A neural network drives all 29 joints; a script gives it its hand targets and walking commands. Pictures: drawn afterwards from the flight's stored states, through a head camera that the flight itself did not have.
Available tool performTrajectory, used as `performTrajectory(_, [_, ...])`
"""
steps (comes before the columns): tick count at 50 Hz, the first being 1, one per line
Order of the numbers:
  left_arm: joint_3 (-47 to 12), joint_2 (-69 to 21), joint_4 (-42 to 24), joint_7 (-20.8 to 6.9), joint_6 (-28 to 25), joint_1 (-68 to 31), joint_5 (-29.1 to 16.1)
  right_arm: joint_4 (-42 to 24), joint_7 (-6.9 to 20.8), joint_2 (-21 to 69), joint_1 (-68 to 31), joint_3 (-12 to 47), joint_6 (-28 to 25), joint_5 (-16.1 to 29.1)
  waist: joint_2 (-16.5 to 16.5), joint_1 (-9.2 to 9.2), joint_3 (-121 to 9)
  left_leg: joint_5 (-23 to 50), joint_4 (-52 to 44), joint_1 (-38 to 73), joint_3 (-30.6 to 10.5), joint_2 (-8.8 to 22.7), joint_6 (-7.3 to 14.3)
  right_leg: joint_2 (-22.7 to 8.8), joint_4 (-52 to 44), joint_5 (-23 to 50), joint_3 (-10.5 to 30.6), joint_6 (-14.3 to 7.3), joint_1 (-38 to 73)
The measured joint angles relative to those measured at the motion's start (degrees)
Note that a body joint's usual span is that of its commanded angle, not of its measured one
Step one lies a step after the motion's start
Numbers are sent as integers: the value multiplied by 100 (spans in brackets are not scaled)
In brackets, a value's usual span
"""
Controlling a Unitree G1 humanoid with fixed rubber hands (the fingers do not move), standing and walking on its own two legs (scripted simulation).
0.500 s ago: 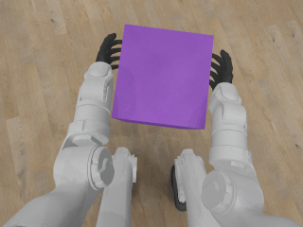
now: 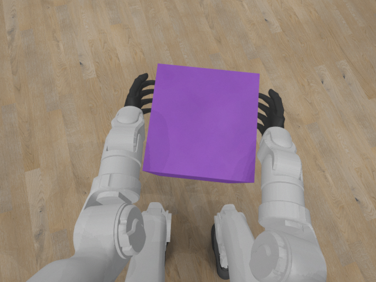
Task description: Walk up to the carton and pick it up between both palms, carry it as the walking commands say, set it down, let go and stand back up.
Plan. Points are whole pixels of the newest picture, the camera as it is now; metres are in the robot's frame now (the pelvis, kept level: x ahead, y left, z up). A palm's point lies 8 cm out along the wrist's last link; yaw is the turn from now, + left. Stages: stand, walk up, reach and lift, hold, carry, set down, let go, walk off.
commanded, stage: reach and lift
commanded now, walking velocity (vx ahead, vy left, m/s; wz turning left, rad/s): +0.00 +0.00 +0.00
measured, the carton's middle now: (199, 134) +0.44 -0.01 -0.12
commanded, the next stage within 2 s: none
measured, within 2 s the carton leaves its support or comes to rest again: neither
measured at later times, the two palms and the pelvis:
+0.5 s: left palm (128, 104) +0.44 +0.13 +0.02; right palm (291, 124) +0.40 -0.15 +0.03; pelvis +0.02 +0.00 +0.06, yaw +1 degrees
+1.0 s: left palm (117, 96) +0.42 +0.13 +0.10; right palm (319, 116) +0.39 -0.16 +0.11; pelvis +0.03 +0.00 +0.13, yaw +1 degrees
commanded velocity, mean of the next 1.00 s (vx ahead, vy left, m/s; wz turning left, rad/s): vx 0.00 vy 0.00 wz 0.00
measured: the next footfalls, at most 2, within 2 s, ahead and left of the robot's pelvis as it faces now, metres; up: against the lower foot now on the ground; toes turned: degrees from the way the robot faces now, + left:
none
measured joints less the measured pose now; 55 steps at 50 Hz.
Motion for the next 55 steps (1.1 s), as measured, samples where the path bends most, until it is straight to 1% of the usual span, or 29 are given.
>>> performTrajectory(26, [-19,-333,-402,-37,-31,948,41,-258,107,187,868,232,-8,-130,-17,-37,79,332,-1513,1835,8,33,15,-45,-1503,372,56,-55,1792])
performTrajectory(37, [-45,-477,-614,-82,-19,1335,109,-415,159,254,1243,355,7,-192,-28,-46,227,580,-2335,2742,-4,53,24,-70,-2338,641,68,-73,2693])
performTrajectory(55, [-79,-733,-1023,-40,78,1918,258,-422,334,142,1567,608,130,-282,-73,-67,542,1050,-3738,4324,39,88,81,-121,-3795,1169,148,-56,4269])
